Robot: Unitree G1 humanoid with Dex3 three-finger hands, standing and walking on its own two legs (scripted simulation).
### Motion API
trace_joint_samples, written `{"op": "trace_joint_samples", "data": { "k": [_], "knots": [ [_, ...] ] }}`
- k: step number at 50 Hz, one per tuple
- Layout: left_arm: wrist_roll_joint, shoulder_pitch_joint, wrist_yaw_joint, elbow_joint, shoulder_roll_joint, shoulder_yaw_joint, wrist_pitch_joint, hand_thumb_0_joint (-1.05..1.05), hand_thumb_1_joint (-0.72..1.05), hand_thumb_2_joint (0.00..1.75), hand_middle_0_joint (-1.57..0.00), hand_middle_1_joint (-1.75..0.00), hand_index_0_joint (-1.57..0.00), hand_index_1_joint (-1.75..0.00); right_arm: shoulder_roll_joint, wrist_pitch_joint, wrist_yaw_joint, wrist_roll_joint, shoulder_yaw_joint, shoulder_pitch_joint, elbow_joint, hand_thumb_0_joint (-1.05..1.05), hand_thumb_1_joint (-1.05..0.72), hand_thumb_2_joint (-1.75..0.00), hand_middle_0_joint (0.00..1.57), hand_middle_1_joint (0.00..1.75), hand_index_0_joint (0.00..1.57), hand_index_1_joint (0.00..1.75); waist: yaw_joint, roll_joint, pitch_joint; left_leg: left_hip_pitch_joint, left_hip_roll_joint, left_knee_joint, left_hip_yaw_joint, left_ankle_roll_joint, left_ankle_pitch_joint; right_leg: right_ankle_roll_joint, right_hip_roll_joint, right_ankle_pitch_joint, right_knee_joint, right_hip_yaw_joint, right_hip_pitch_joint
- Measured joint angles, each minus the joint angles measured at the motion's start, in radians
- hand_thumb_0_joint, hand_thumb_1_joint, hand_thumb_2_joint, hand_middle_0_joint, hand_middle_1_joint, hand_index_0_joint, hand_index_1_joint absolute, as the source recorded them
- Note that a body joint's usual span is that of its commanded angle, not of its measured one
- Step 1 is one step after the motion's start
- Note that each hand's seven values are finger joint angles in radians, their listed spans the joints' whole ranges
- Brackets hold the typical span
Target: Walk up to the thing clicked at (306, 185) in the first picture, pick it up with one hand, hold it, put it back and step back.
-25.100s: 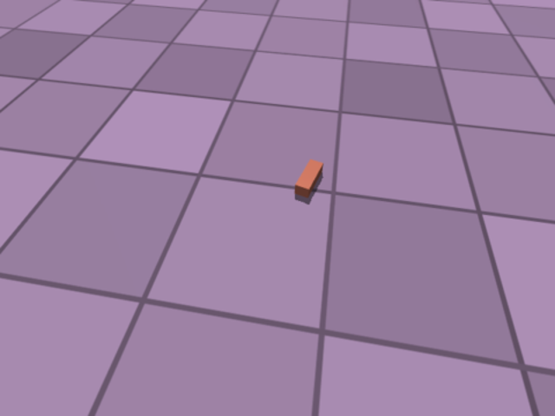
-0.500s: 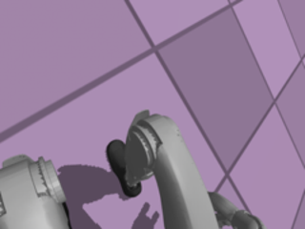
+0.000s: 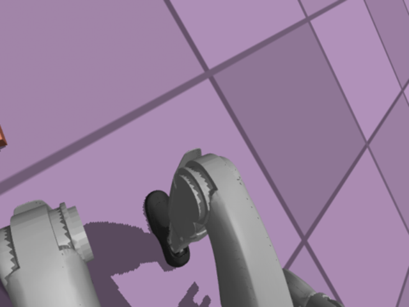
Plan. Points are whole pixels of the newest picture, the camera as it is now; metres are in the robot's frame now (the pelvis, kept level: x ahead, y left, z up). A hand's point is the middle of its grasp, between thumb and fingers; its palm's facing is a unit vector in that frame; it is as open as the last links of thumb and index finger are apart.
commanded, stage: close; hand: left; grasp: from above
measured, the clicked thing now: out of the picture +0.45 +0.31 -0.28
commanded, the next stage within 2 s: settle in 0.70 s
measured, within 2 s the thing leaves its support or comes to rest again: leaves its support in 1.16 s
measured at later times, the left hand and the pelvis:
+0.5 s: hand out of the picture +0.44 +0.31 -0.25, palm faces -0.47 -0.13 -0.87, open 10.4 cm; pelvis +0.00 +0.00 +0.01, yaw +0 degrees
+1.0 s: hand out of the picture +0.44 +0.31 -0.25, palm faces -0.46 -0.13 -0.88, open 10.3 cm; pelvis +0.00 +0.00 +0.00, yaw +0 degrees
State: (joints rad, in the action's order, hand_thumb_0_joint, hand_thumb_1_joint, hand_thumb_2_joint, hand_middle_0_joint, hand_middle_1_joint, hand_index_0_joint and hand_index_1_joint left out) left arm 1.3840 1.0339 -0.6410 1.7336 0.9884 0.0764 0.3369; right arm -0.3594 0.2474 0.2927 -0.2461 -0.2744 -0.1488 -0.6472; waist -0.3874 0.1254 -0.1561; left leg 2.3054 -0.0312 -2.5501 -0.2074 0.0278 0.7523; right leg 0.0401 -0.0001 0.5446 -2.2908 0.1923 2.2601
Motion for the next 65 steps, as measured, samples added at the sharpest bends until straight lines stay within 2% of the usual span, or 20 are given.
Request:
{"op": "trace_joint_samples", "data": {
  "k": [4, 10, 15, 25, 29, 37, 48, 55, 58, 62, 65],
  "knots": [
    [0.02, 0.01, -0.038, 0.025, -0.006, -0.022, -0.025, 0.0, -0.05, 0.79, -0.35, -0.96, -0.39, -0.9, -0.005, 0.015, 0.008, -0.005, 0.007, 0.007, -0.002, 0.0, -0.9, -0.89, 0.2, 0.3, 0.2, 0.3, -0.009, 0.0, 0.011, 0.001, 0.0, 0.004, 0.005, 0.003, -0.001, 0.003, 0.0, 0.002, 0.003, -0.004, 0.0],
    [0.004, 0.033, -0.062, 0.054, -0.004, -0.005, -0.07, 0.0, -0.04, 0.73, -0.4, -0.92, -0.42, -0.85, -0.023, 0.043, 0.02, -0.004, 0.018, 0.025, 0.006, 0.0, -0.9, -0.89, 0.2, 0.3, 0.2, 0.3, -0.02, -0.002, -0.006, 0.008, 0.0, 0.014, 0.013, 0.008, -0.008, 0.008, 0.001, -0.002, 0.008, -0.011, 0.006],
    [-0.02, 0.054, -0.047, 0.063, 0.007, 0.01, -0.087, 0.0, -0.06, 0.69, -0.43, -0.88, -0.45, -0.82, -0.037, 0.055, 0.022, 0.001, 0.015, 0.028, 0.009, 0.0, -0.9, -0.89, 0.2, 0.3, 0.2, 0.3, -0.025, 0.0, -0.027, 0.005, 0.0, 0.014, 0.016, 0.005, -0.008, 0.006, 0.003, -0.001, 0.004, -0.014, 0.008],
    [-0.054, 0.041, 0.005, 0.03, 0.018, 0.037, -0.075, 0.0, -0.04, 0.69, -0.47, -0.84, -0.52, -0.8, -0.033, 0.03, 0.004, 0.014, 0.011, 0.009, 0.02, 0.0, -0.9, -0.9, 0.2, 0.3, 0.2, 0.3, -0.021, -0.015, -0.042, -0.003, 0.001, 0.023, 0.011, 0.001, -0.002, 0.0, 0.002, 0.002, 0.013, -0.009, 0.002],
    [-0.051, 0.023, 0.015, 0.011, 0.019, 0.046, -0.06, 0.0, -0.03, 0.66, -0.49, -0.84, -0.53, -0.78, -0.025, 0.014, -0.004, 0.016, 0.007, 0.001, 0.019, 0.0, -0.9, -0.9, 0.2, 0.3, 0.2, 0.3, -0.016, -0.016, -0.036, -0.003, 0.0, 0.023, 0.004, -0.003, -0.003, -0.002, 0.002, 0.0, 0.015, -0.004, 0.001],
    [-0.035, 0.01, 0.013, 0.005, 0.02, 0.035, -0.038, 0.0, -0.01, 0.62, -0.51, -0.8, -0.56, -0.72, -0.018, 0.003, -0.015, 0.01, 0.008, -0.006, 0.022, 0.0, -0.9, -0.9, 0.2, 0.3, 0.2, 0.3, -0.01, -0.009, -0.026, -0.002, -0.001, 0.019, 0.005, -0.001, -0.01, -0.002, 0.002, -0.005, 0.013, -0.004, -0.001],
    [-0.022, 0.026, 0.001, 0.015, 0.017, 0.018, -0.047, 0.0, -0.04, 0.62, -0.58, -0.73, -0.62, -0.66, -0.017, 0.011, -0.018, 0.007, 0.009, -0.003, 0.022, 0.0, -0.91, -0.9, 0.2, 0.3, 0.2, 0.3, -0.013, -0.002, -0.012, 0.002, 0.001, 0.02, 0.013, 0.006, -0.011, 0.004, 0.001, -0.005, 0.014, -0.01, 0.001],
    [-0.016, 0.002, 0.021, -0.035, -0.008, 0.044, -0.071, -0.01, -0.06, 0.61, -0.63, -0.68, -0.67, -0.61, -0.015, 0.013, -0.008, 0.014, 0.033, -0.019, 0.016, 0.0, -0.91, -0.9, 0.2, 0.3, 0.2, 0.3, -0.004, -0.015, 0.01, 0.008, -0.003, 0.026, 0.015, 0.001, -0.003, -0.002, 0.006, 0.007, 0.014, -0.012, 0.01],
    [-0.019, -0.025, 0.039, -0.088, -0.024, 0.074, -0.078, -0.01, -0.06, 0.6, -0.64, -0.66, -0.68, -0.59, -0.016, 0.012, -0.001, 0.019, 0.053, -0.027, 0.011, 0.0, -0.91, -0.9, 0.2, 0.3, 0.2, 0.3, 0.006, -0.028, 0.021, 0.011, -0.005, 0.029, 0.016, -0.002, 0.002, -0.005, 0.009, 0.014, 0.012, -0.013, 0.015],
    [-0.042, -0.064, 0.066, -0.174, -0.055, 0.097, -0.093, -0.01, -0.05, 0.57, -0.66, -0.63, -0.69, -0.57, -0.015, 0.001, 0.007, 0.028, 0.09, -0.038, 0.001, 0.0, -0.91, -0.9, 0.2, 0.3, 0.2, 0.3, 0.026, -0.052, 0.04, 0.013, -0.009, 0.036, 0.021, -0.006, 0.007, -0.01, 0.014, 0.024, 0.01, -0.018, 0.02],
    [-0.074, -0.087, 0.101, -0.246, -0.098, 0.073, -0.109, -0.01, -0.04, 0.55, -0.66, -0.62, -0.7, -0.56, -0.011, -0.012, 0.01, 0.044, 0.123, -0.045, -0.014, 0.0, -0.91, -0.9, 0.2, 0.3, 0.2, 0.3, 0.053, -0.073, 0.067, 0.012, -0.01, 0.048, 0.031, -0.009, 0.008, -0.013, 0.017, 0.029, 0.012, -0.026, 0.025]
  ]
}}
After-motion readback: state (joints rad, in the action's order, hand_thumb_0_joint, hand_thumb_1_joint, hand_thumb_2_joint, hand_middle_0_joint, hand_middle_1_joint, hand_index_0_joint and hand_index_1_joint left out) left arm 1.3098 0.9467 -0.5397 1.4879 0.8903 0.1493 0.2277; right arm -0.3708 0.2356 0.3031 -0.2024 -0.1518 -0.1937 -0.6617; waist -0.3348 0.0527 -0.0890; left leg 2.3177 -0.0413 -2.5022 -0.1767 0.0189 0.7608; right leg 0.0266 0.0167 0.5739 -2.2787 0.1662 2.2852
